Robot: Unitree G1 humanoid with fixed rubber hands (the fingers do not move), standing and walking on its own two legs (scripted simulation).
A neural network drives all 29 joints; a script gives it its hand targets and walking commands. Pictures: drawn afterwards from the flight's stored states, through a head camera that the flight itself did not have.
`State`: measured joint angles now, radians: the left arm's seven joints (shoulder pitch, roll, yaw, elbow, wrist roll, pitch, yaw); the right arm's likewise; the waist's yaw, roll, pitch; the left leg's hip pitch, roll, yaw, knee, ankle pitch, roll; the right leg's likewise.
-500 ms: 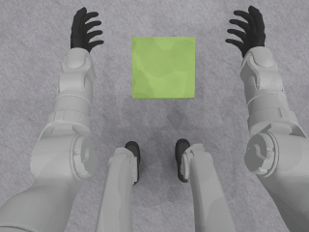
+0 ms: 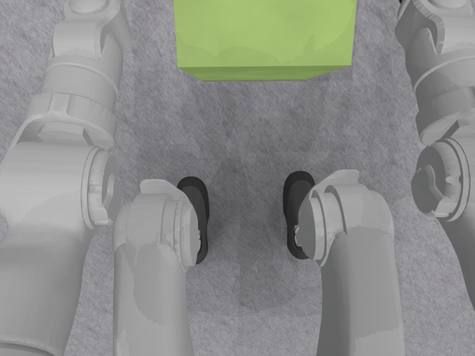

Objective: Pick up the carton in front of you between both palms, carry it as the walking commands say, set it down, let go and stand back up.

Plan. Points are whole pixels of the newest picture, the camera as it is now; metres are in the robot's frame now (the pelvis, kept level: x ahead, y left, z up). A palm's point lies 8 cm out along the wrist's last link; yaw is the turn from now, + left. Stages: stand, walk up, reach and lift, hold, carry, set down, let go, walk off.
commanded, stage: reach and lift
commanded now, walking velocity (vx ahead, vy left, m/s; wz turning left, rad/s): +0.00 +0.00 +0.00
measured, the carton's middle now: (257, 6) +0.56 -0.03 -0.27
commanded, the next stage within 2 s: none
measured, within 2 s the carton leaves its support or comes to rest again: leaves its support in 0.98 s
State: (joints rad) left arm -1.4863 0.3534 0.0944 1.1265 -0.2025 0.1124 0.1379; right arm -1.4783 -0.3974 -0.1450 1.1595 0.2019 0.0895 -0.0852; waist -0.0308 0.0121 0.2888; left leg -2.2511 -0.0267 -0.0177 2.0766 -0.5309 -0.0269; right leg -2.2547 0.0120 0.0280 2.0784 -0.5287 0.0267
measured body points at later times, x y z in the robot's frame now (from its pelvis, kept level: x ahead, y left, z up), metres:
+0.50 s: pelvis +0.01 +0.00 -0.03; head +0.38 -0.01 +0.22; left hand +0.58 +0.15 -0.21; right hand +0.56 -0.20 -0.21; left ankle +0.12 +0.12 -0.36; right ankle +0.12 -0.13 -0.36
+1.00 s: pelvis +0.01 +0.00 -0.04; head +0.37 -0.01 +0.22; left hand +0.58 +0.12 -0.20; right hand +0.56 -0.18 -0.20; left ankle +0.12 +0.12 -0.36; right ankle +0.12 -0.13 -0.36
